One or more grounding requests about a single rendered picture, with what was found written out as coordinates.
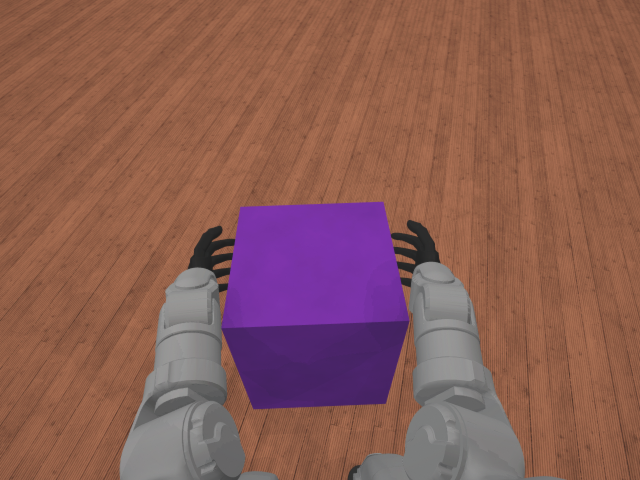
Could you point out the robot right forearm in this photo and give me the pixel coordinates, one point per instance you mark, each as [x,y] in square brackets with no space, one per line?
[449,361]

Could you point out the robot left upper arm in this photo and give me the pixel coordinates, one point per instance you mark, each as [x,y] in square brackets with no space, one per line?
[199,441]

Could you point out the robot right hand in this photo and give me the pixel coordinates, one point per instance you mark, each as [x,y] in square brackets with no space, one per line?
[423,243]

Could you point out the robot right thigh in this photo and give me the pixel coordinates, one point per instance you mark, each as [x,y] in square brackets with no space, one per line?
[382,467]

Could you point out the carton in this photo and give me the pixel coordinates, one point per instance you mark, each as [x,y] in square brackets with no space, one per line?
[315,313]

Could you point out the robot left forearm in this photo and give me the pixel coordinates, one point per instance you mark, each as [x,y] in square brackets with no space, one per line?
[187,365]

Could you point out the robot right upper arm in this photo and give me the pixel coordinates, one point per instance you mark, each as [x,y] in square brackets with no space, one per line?
[448,442]

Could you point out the robot left hand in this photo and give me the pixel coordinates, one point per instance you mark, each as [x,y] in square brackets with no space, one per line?
[205,248]

